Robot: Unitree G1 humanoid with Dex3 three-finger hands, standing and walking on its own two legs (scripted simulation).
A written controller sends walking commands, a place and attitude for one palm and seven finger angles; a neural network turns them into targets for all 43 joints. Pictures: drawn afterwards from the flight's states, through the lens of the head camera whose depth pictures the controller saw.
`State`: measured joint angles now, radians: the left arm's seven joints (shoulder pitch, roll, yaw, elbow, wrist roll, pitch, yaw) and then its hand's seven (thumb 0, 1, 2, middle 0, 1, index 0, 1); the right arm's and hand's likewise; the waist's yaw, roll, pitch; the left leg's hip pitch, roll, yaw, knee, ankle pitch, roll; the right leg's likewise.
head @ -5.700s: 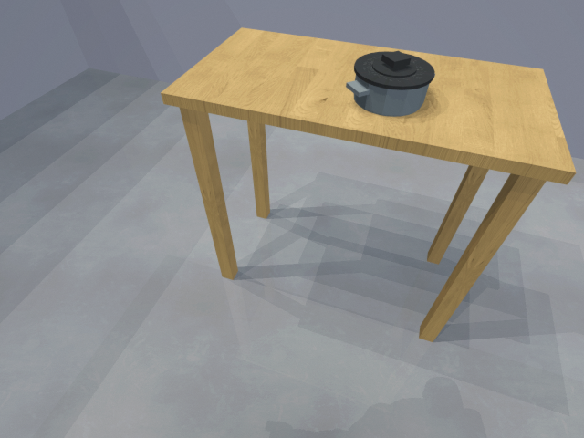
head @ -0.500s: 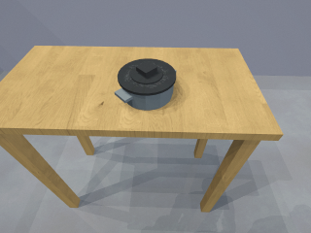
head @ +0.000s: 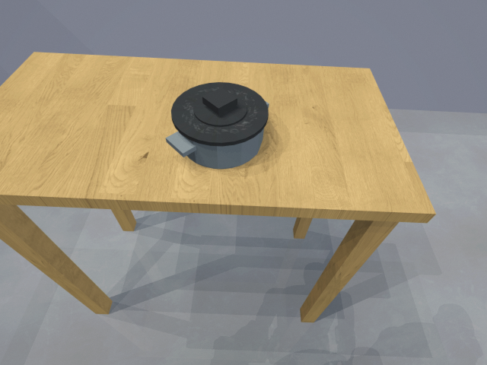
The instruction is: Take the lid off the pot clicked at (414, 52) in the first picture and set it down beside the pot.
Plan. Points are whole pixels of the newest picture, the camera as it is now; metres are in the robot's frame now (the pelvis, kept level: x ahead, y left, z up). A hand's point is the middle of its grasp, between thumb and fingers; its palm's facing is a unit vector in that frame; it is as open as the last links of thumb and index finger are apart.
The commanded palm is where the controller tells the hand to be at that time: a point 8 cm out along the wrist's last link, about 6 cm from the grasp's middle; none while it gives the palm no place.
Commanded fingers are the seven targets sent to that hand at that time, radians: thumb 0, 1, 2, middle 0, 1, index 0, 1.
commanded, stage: look again from close up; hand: left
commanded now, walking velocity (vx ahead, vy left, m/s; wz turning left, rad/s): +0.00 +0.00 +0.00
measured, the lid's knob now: (220, 100) +0.52 +0.08 +0.15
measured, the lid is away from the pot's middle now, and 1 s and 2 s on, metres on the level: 0.00 0.00 0.00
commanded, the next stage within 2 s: lift the closed hand beside the body in 0.06 s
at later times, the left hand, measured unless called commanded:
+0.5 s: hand out of the picture +0.12 +0.20 -0.02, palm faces +0.19 -0.95 -0.25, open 5.2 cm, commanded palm +0.08 +0.25 +0.03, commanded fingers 0.00 0.90 0.90 -0.99 -1.16 -0.99 -1.16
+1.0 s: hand out of the picture +0.10 +0.24 +0.12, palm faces +0.34 -0.83 -0.45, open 3.1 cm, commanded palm +0.05 +0.28 +0.15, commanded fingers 0.00 0.90 0.90 -1.30 -1.50 -1.30 -1.50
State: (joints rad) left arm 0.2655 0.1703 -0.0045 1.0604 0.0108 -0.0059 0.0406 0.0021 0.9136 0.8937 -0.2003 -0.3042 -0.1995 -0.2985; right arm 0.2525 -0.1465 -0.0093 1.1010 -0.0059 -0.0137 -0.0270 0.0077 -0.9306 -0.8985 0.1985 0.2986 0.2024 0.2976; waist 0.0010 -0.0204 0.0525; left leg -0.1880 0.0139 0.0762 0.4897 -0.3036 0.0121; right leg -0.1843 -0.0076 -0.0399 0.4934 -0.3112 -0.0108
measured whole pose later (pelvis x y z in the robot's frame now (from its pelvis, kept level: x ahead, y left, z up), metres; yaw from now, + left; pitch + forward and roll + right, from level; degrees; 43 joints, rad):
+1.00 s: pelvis -0.04 +0.00 +0.00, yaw +1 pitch -5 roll -1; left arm 0.69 0.32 0.24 -0.45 -0.03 -0.09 0.08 0.01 0.90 0.89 -1.28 -1.49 -1.28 -1.48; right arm 0.24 -0.19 0.02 0.64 0.01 -0.18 -0.05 0.01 -0.91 -0.90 0.20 0.30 0.21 0.30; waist 0.06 0.07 0.03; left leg -0.12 0.01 0.06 0.45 -0.24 0.02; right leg -0.09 -0.01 -0.06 0.42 -0.23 -0.01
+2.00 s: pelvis -0.04 +0.01 +0.00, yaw +1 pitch -2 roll +0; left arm 0.38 0.59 0.27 -0.65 0.55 0.14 0.09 0.01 0.77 0.99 -1.29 -1.34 -1.29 -1.34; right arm 0.10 -0.28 0.01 0.58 0.01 0.05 0.01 0.01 -0.91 -0.90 0.20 0.30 0.20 0.30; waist 0.12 0.11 0.03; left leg -0.21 -0.01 0.07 0.48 -0.24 0.03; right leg -0.20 -0.03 -0.04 0.49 -0.25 0.00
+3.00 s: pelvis -0.08 +0.00 +0.00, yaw +2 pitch -3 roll +1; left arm -0.34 0.69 0.01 -0.05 0.74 0.13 -0.47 0.00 -0.39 1.70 -0.89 -0.09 -0.89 -0.09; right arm 0.11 -0.31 0.02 0.61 0.06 0.03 0.01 0.01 -0.91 -0.90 0.20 0.30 0.20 0.30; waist 0.07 0.14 0.02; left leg -0.20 -0.02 0.05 0.39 -0.13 0.03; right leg -0.20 -0.04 -0.06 0.44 -0.17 0.00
